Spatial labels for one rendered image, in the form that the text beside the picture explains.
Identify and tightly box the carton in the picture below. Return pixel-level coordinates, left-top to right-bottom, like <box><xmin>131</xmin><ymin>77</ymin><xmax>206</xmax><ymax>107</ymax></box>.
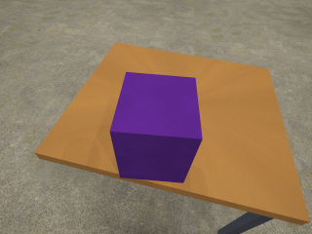
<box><xmin>109</xmin><ymin>72</ymin><xmax>203</xmax><ymax>183</ymax></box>

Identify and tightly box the table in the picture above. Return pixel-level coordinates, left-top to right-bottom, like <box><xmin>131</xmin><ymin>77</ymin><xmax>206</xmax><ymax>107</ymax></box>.
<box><xmin>34</xmin><ymin>42</ymin><xmax>310</xmax><ymax>234</ymax></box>

